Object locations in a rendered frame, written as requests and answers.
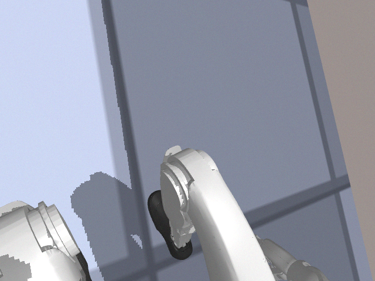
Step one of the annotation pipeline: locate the right robot hand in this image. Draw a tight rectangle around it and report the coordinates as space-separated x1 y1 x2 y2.
254 234 297 281

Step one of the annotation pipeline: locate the right robot foot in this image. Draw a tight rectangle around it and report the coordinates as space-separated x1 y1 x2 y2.
148 190 193 260

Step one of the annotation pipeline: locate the left robot foot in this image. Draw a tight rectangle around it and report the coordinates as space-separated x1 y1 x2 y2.
76 250 92 281

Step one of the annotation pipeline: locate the right robot arm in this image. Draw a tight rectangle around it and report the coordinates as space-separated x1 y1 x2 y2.
287 260 330 281

